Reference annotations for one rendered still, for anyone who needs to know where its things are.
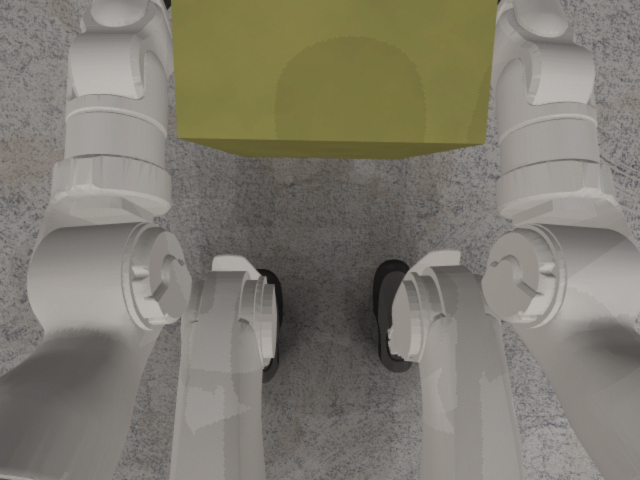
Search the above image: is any left robot foot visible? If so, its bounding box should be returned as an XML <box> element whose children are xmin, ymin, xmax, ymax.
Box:
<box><xmin>256</xmin><ymin>269</ymin><xmax>283</xmax><ymax>383</ymax></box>

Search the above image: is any right robot forearm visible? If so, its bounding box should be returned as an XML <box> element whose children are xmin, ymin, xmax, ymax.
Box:
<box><xmin>490</xmin><ymin>0</ymin><xmax>639</xmax><ymax>251</ymax></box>

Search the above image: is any carton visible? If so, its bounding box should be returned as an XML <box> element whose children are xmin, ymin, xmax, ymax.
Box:
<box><xmin>171</xmin><ymin>0</ymin><xmax>498</xmax><ymax>160</ymax></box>

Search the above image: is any robot left upper arm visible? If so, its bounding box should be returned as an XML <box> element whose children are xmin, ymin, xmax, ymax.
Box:
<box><xmin>0</xmin><ymin>222</ymin><xmax>192</xmax><ymax>480</ymax></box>

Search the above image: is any robot left thigh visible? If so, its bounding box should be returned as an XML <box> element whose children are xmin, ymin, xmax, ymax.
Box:
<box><xmin>169</xmin><ymin>271</ymin><xmax>277</xmax><ymax>480</ymax></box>

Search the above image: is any left robot forearm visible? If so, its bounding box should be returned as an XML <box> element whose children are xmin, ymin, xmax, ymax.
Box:
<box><xmin>27</xmin><ymin>0</ymin><xmax>174</xmax><ymax>316</ymax></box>

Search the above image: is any robot right upper arm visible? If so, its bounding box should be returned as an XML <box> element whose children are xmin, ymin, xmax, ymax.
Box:
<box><xmin>481</xmin><ymin>223</ymin><xmax>640</xmax><ymax>480</ymax></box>

